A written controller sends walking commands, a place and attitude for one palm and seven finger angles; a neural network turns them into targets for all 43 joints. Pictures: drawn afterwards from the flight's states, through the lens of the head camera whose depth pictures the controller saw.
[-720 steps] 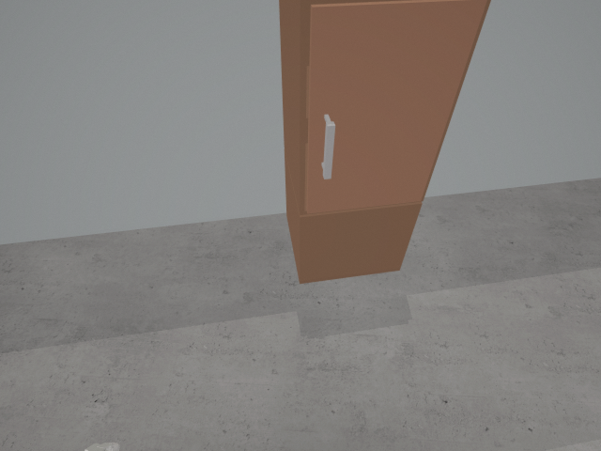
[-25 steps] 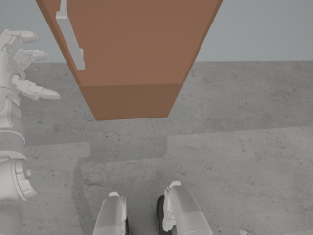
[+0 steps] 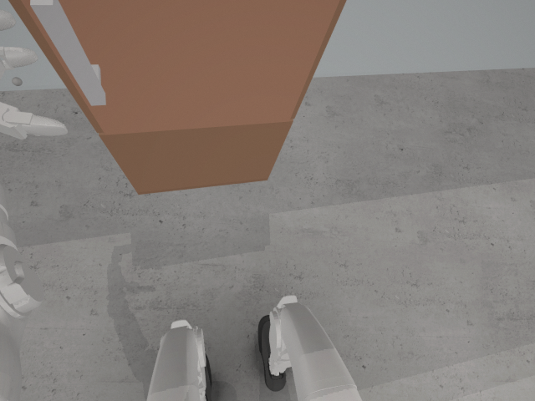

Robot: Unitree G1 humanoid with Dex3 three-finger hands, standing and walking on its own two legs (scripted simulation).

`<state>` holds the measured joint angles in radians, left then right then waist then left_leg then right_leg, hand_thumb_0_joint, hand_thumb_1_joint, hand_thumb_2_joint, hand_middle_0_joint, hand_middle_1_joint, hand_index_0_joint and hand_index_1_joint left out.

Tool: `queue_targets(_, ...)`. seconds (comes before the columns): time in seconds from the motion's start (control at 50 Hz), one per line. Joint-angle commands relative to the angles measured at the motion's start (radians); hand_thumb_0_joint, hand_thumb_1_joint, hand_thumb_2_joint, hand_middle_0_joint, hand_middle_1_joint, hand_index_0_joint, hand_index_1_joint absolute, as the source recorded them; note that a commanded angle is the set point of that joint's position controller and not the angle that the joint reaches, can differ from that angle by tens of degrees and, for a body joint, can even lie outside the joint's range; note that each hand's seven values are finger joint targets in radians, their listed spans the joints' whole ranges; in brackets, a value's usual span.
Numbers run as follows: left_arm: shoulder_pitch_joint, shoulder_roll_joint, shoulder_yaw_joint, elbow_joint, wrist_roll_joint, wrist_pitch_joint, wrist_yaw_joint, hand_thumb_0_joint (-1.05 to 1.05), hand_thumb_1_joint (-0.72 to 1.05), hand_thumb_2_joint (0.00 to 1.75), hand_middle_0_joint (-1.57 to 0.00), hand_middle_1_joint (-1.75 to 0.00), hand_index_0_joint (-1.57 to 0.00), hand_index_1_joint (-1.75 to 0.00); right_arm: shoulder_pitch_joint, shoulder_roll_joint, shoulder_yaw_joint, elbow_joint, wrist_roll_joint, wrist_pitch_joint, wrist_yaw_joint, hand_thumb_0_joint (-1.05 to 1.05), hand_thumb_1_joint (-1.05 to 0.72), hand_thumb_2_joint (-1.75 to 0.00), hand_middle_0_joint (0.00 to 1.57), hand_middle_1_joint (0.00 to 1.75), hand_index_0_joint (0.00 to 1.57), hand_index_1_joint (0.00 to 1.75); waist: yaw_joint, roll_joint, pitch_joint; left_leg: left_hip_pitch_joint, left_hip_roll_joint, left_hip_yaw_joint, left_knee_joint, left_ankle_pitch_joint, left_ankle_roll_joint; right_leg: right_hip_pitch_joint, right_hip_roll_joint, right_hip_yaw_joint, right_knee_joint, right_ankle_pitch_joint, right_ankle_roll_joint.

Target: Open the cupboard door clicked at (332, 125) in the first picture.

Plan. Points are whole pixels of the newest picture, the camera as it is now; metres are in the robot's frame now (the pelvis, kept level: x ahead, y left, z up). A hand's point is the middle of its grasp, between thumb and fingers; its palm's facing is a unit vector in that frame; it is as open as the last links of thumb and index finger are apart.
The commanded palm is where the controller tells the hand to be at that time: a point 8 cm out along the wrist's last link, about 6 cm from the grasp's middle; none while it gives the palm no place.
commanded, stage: move the hooked fingers beside the handle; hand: left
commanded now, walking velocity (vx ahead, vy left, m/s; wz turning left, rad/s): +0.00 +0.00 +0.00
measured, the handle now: (75, 45) +0.58 +0.19 +0.05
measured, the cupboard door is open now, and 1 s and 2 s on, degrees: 0 0 0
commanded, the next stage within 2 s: slide the fingers in behind the handle in 0.54 s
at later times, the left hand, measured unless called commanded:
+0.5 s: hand (10, 88) +0.52 +0.26 +0.05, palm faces +0.07 -1.00 -0.02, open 13.9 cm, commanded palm +0.50 +0.28 +0.04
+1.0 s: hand (43, 84) +0.53 +0.23 +0.04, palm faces +0.07 -1.00 -0.01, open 13.9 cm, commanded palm +0.50 +0.26 +0.04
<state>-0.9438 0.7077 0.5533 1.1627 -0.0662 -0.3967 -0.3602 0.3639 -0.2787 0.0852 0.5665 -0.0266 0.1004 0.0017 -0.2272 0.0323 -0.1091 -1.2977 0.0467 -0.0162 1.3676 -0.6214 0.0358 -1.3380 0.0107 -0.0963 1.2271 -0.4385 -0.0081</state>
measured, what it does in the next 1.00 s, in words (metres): stands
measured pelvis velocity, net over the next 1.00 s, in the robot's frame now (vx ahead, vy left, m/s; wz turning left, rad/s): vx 0.00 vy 0.00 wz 0.01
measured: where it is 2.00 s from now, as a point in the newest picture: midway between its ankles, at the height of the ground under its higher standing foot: (238, 384)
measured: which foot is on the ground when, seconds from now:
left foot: down 0.00-1.00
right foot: down 0.00-1.00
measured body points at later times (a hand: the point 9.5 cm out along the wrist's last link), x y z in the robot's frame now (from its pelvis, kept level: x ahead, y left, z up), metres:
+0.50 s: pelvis +0.00 +0.01 +0.01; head +0.18 +0.05 +0.42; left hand +0.51 +0.31 +0.05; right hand +0.04 -0.26 -0.09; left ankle +0.00 +0.09 -0.60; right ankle +0.06 -0.12 -0.60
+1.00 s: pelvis +0.00 +0.00 +0.00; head +0.18 +0.04 +0.41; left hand +0.52 +0.28 +0.04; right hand +0.02 -0.27 -0.10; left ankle +0.00 +0.09 -0.60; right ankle +0.06 -0.12 -0.60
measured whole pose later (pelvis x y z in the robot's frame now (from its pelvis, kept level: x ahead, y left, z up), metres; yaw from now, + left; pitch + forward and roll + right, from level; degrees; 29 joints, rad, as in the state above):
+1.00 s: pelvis +0.00 +0.00 +0.00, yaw +1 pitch +30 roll -5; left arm -0.92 0.59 0.48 1.15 -0.07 -0.44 -0.28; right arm 0.34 -0.27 0.07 0.58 -0.03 0.11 0.01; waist -0.21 0.03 -0.13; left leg -1.26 0.04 -0.02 1.35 -0.62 0.03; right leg -1.30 0.00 -0.10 1.22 -0.44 -0.01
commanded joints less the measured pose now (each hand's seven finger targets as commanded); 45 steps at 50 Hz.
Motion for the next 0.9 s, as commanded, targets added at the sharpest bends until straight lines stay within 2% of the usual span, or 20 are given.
queue_targets(0.0, -0.381, 0.277, 0.009, -0.259, -0.034, -0.080, -0.003, 0.00, -0.50, 0.30, -0.30, -1.20, -0.30, -1.20, 0.191, -0.209, -0.089, -0.016, 0.001, -0.012, -0.008, 0.00, -0.90, -0.90, 0.20, 0.30, 0.20, 0.30, 0.016, 0.222, -0.646, 0.443, -0.006, -0.085, -0.167, 0.574, -0.013, 0.372, 0.023, 0.051, -0.095, 0.289, -0.010)
queue_targets(0.04, -0.388, 0.259, -0.005, -0.229, -0.035, -0.074, -0.003, 0.00, -0.50, 0.30, -0.30, -1.20, -0.30, -1.20, 0.191, -0.207, -0.088, -0.006, 0.000, -0.013, -0.009, 0.00, -0.90, -0.90, 0.20, 0.30, 0.20, 0.30, 0.006, 0.206, -0.598, 0.425, -0.007, -0.083, -0.169, 0.551, -0.011, 0.362, 0.024, 0.049, -0.103, 0.272, -0.008)
queue_targets(0.08, -0.383, 0.242, -0.017, -0.248, -0.035, -0.079, -0.004, 0.00, -0.50, 0.30, -0.30, -1.20, -0.30, -1.20, 0.190, -0.205, -0.090, -0.008, -0.001, -0.014, -0.008, 0.00, -0.90, -0.90, 0.20, 0.30, 0.20, 0.30, 0.015, 0.242, -0.607, 0.461, -0.007, -0.088, -0.175, 0.578, -0.016, 0.345, 0.022, 0.046, -0.101, 0.272, -0.014)
queue_targets(0.14, -0.348, 0.212, -0.035, -0.215, -0.034, -0.072, -0.003, 0.00, -0.50, 0.30, -0.30, -1.20, -0.30, -1.20, 0.185, -0.203, -0.092, -0.004, 0.000, -0.008, -0.009, 0.00, -0.90, -0.90, 0.20, 0.30, 0.20, 0.30, 0.013, 0.207, -0.570, 0.457, -0.006, -0.089, -0.180, 0.582, -0.018, 0.340, 0.023, 0.040, -0.109, 0.269, -0.013)
queue_targets(0.18, -0.355, 0.173, -0.059, -0.223, -0.039, -0.078, 0.001, 0.00, -0.50, 0.30, -0.30, -1.20, -0.30, -1.20, 0.181, -0.202, -0.093, -0.004, 0.000, -0.009, -0.007, 0.00, -0.90, -0.90, 0.20, 0.30, 0.20, 0.30, 0.009, 0.229, -0.551, 0.482, -0.004, -0.098, -0.186, 0.598, -0.024, 0.305, 0.021, 0.034, -0.109, 0.256, -0.017)
queue_targets(0.26, -0.354, 0.176, -0.049, -0.209, -0.041, -0.087, 0.017, 0.00, -0.50, 0.30, -0.30, -1.20, -0.30, -1.20, 0.170, -0.201, -0.095, -0.009, -0.001, -0.006, -0.007, 0.00, -0.90, -0.90, 0.20, 0.30, 0.20, 0.30, 0.010, 0.189, -0.550, 0.450, -0.010, -0.089, -0.184, 0.560, -0.022, 0.331, 0.022, 0.039, -0.113, 0.252, -0.013)
queue_targets(0.32, -0.363, 0.236, -0.011, -0.229, -0.031, -0.107, 0.027, 0.00, -0.50, 0.30, -0.30, -1.20, -0.30, -1.20, 0.164, -0.203, -0.090, -0.018, -0.002, -0.004, -0.008, 0.00, -0.90, -0.90, 0.20, 0.30, 0.20, 0.30, 0.024, 0.195, -0.578, 0.434, -0.013, -0.084, -0.179, 0.563, -0.022, 0.365, 0.021, 0.045, -0.098, 0.269, -0.015)
queue_targets(0.4, -0.362, 0.193, -0.049, -0.256, -0.028, -0.121, 0.021, 0.00, -0.50, 0.30, -0.30, -1.20, -0.30, -1.20, 0.156, -0.199, -0.093, -0.020, -0.001, -0.001, -0.005, 0.00, -0.90, -0.90, 0.20, 0.30, 0.20, 0.30, 0.023, 0.249, -0.591, 0.508, -0.007, -0.095, -0.183, 0.620, -0.035, 0.323, 0.022, 0.038, -0.097, 0.263, -0.018)
queue_targets(0.46, -0.367, 0.164, -0.060, -0.249, -0.041, -0.114, 0.019, 0.00, -0.50, 0.30, -0.30, -1.20, -0.30, -1.20, 0.156, -0.201, -0.097, -0.013, 0.000, 0.000, -0.005, 0.00, -0.90, -0.90, 0.20, 0.30, 0.20, 0.30, 0.015, 0.222, -0.590, 0.513, -0.006, -0.100, -0.183, 0.609, -0.035, 0.319, 0.023, 0.034, -0.104, 0.252, -0.015)
queue_targets(0.5, -0.352, 0.157, -0.064, -0.252, -0.045, -0.110, 0.014, 0.00, -0.50, 0.30, -0.30, -1.20, -0.30, -1.20, 0.161, -0.202, -0.098, -0.011, 0.001, 0.002, -0.005, 0.00, -0.90, -0.90, 0.20, 0.30, 0.20, 0.30, 0.023, 0.244, -0.596, 0.546, -0.002, -0.108, -0.187, 0.654, -0.045, 0.300, 0.022, 0.029, -0.102, 0.255, -0.016)
queue_targets(0.56, -0.375, 0.142, -0.078, -0.211, -0.042, -0.093, 0.021, 0.00, -0.50, 0.30, -0.30, -1.20, -0.30, -1.20, 0.156, -0.201, -0.093, -0.007, 0.002, 0.002, -0.007, 0.00, -0.90, -0.90, 0.20, 0.30, 0.20, 0.30, 0.005, 0.192, -0.543, 0.469, -0.009, -0.097, -0.186, 0.554, -0.030, 0.305, 0.023, 0.033, -0.109, 0.229, -0.013)
queue_targets(0.58, -0.371, 0.166, -0.058, -0.200, -0.043, -0.097, 0.025, 0.00, -0.50, 0.30, -0.30, -1.20, -0.30, -1.20, 0.160, -0.200, -0.091, -0.007, 0.002, 0.002, -0.010, 0.00, -0.90, -0.90, 0.20, 0.30, 0.20, 0.30, 0.009, 0.179, -0.528, 0.450, -0.011, -0.095, -0.188, 0.542, -0.026, 0.318, 0.024, 0.036, -0.108, 0.234, -0.017)
queue_targets(0.62, -0.382, 0.201, -0.041, -0.189, -0.031, -0.097, 0.032, 0.00, -0.50, 0.30, -0.30, -1.20, -0.30, -1.20, 0.158, -0.203, -0.089, -0.011, 0.000, 0.001, -0.013, 0.00, -0.90, -0.90, 0.20, 0.30, 0.20, 0.30, 0.009, 0.174, -0.541, 0.419, -0.014, -0.090, -0.185, 0.515, -0.022, 0.333, 0.022, 0.041, -0.106, 0.230, -0.014)
queue_targets(0.66, -0.409, 0.180, -0.059, -0.214, -0.030, -0.107, 0.036, 0.00, -0.50, 0.30, -0.30, -1.20, -0.30, -1.20, 0.158, -0.198, -0.088, -0.011, -0.003, -0.005, -0.012, 0.00, -0.90, -0.90, 0.20, 0.30, 0.20, 0.30, 0.003, 0.179, -0.563, 0.413, -0.017, -0.085, -0.180, 0.502, -0.018, 0.351, 0.022, 0.046, -0.105, 0.234, -0.014)
queue_targets(0.7, -0.383, 0.162, -0.067, -0.228, -0.030, -0.121, 0.033, 0.00, -0.50, 0.30, -0.30, -1.20, -0.30, -1.20, 0.165, -0.196, -0.092, -0.011, -0.004, -0.007, -0.008, 0.00, -0.90, -0.90, 0.20, 0.30, 0.20, 0.30, 0.020, 0.222, -0.606, 0.470, -0.015, -0.093, -0.184, 0.552, -0.029, 0.339, 0.022, 0.041, -0.098, 0.243, -0.019)
queue_targets(0.74, -0.386, 0.158, -0.068, -0.240, -0.032, -0.122, 0.038, 0.00, -0.50, 0.30, -0.30, -1.20, -0.30, -1.20, 0.164, -0.195, -0.094, -0.008, -0.005, -0.006, -0.004, 0.00, -0.90, -0.90, 0.20, 0.30, 0.20, 0.30, 0.019, 0.228, -0.615, 0.481, -0.012, -0.096, -0.180, 0.577, -0.031, 0.338, 0.022, 0.040, -0.095, 0.258, -0.018)
queue_targets(0.78, -0.364, 0.110, -0.090, -0.219, -0.038, -0.112, 0.043, 0.00, -0.50, 0.30, -0.30, -1.20, -0.30, -1.20, 0.170, -0.192, -0.096, -0.007, -0.004, -0.004, 0.000, 0.00, -0.90, -0.90, 0.20, 0.30, 0.20, 0.30, 0.012, 0.217, -0.589, 0.487, -0.011, -0.097, -0.180, 0.592, -0.031, 0.320, 0.023, 0.036, -0.100, 0.261, -0.019)
queue_targets(0.8, -0.355, 0.133, -0.074, -0.211, -0.032, -0.107, 0.048, 0.00, -0.50, 0.30, -0.30, -1.20, -0.30, -1.20, 0.172, -0.196, -0.096, -0.006, -0.004, 0.001, -0.001, 0.00, -0.90, -0.90, 0.20, 0.30, 0.20, 0.30, 0.019, 0.207, -0.586, 0.475, -0.009, -0.096, -0.182, 0.584, -0.032, 0.328, 0.023, 0.036, -0.097, 0.260, -0.018)
queue_targets(0.84, -0.383, 0.141, -0.069, -0.205, -0.029, -0.098, 0.062, 0.00, -0.50, 0.30, -0.30, -1.20, -0.30, -1.20, 0.171, -0.194, -0.093, -0.008, -0.003, 0.001, -0.003, 0.00, -0.90, -0.90, 0.20, 0.30, 0.20, 0.30, 0.008, 0.168, -0.568, 0.417, -0.015, -0.084, -0.181, 0.520, -0.019, 0.355, 0.022, 0.044, -0.104, 0.253, -0.013)
queue_targets(0.88, -0.385, 0.162, -0.054, -0.227, -0.025, -0.105, 0.077, 0.00, -0.50, 0.30, -0.30, -1.20, -0.30, -1.20, 0.167, -0.190, -0.090, -0.017, -0.004, -0.001, -0.001, 0.00, -0.90, -0.90, 0.20, 0.30, 0.20, 0.30, 0.021, 0.190, -0.577, 0.402, -0.020, -0.076, -0.183, 0.506, -0.017, 0.376, 0.023, 0.052, -0.101, 0.256, -0.017)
